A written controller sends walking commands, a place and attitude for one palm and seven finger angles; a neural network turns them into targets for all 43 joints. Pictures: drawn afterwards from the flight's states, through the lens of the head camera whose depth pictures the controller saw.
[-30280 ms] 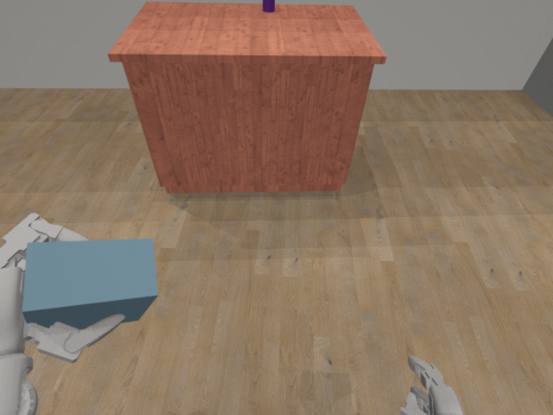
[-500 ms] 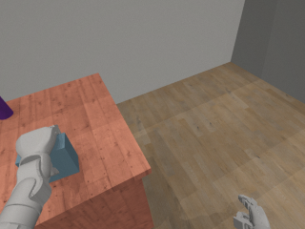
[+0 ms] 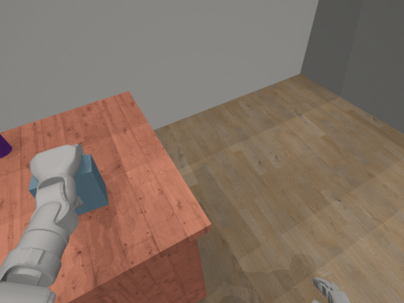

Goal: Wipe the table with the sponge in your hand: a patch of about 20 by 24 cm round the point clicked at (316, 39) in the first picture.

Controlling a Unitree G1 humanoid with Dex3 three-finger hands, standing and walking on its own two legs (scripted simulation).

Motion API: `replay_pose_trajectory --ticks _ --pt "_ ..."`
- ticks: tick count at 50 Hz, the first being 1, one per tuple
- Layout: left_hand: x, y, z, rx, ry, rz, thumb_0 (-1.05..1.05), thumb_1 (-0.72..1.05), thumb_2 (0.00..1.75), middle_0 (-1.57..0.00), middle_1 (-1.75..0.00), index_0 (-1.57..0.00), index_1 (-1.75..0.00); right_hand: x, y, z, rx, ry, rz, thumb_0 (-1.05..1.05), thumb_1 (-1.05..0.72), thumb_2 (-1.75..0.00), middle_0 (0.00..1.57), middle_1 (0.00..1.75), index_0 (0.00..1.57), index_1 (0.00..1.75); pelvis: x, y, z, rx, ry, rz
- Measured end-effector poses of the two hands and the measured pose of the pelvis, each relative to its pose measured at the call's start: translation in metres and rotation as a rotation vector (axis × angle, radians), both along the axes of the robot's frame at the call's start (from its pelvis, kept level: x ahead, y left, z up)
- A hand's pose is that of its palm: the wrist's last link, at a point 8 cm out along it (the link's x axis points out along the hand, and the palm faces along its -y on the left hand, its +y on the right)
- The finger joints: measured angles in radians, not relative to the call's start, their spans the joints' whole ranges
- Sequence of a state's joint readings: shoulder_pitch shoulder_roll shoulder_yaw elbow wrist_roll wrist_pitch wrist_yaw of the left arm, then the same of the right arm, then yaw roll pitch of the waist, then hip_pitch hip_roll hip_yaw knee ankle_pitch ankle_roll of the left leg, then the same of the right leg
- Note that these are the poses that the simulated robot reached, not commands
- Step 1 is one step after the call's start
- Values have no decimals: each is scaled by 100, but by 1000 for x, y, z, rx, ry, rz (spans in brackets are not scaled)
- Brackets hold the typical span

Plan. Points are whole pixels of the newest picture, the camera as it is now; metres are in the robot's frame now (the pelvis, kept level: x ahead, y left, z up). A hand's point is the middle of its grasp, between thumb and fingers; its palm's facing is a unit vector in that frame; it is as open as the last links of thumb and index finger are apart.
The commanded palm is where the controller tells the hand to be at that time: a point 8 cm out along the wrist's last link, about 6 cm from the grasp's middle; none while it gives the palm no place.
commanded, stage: wipe forward along the middle lane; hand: left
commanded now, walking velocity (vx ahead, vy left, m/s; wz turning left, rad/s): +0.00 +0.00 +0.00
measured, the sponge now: (75, 193) +0.33 +0.32 +0.03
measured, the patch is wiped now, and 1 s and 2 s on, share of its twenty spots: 1.00 1.00 1.00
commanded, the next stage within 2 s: slide back across to the first lane in 0.44 s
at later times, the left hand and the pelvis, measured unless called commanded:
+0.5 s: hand (67, 164) +0.38 +0.35 +0.07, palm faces -0.07 -0.03 -1.00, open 10.5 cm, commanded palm +0.36 +0.35 +0.10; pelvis +0.02 +0.02 +0.00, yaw +0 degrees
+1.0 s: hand (44, 170) +0.36 +0.39 +0.07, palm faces -0.05 -0.06 -1.00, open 10.5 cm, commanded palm +0.32 +0.39 +0.12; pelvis +0.03 +0.03 +0.00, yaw -1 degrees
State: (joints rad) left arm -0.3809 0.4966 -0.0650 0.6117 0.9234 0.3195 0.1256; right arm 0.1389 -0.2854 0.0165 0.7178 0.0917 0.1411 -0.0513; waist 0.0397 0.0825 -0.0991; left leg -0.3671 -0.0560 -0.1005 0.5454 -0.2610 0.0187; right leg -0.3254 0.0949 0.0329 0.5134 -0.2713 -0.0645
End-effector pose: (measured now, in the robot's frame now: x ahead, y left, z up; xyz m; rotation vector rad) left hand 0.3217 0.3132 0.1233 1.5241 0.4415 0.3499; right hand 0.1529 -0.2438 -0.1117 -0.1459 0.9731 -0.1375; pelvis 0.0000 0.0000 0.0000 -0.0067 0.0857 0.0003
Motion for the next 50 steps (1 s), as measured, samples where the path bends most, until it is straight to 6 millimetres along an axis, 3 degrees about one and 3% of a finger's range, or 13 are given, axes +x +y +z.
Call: replay_pose_trajectory --ticks 18,31,41,50 --pt "35 21 -1 -9 10 5 0 -54 104 -68 -132 -71 -131 25 16 8 -15 19 18 1 -91 -90 20 30 20 30 20 18 1 -13 33 3" --pt "55 36 0 -9 27 2 0 -54 104 -68 -132 -71 -130 9 20 2 -15 82 -1 1 -91 -90 20 30 20 30 23 23 1 -18 55 -2" --pt "44 45 2 -25 -19 -9 1 -54 104 -67 -132 -71 -131 -5 13 2 -18 113 -38 1 -91 -90 20 30 20 30 29 28 4 -19 34 -20" --pt "20 69 5 -31 -6 35 1 -53 104 -67 -132 -71 -131 18 18 10 -26 62 -7 1 -91 -90 20 30 20 30 32 32 5 -21 15 -13"
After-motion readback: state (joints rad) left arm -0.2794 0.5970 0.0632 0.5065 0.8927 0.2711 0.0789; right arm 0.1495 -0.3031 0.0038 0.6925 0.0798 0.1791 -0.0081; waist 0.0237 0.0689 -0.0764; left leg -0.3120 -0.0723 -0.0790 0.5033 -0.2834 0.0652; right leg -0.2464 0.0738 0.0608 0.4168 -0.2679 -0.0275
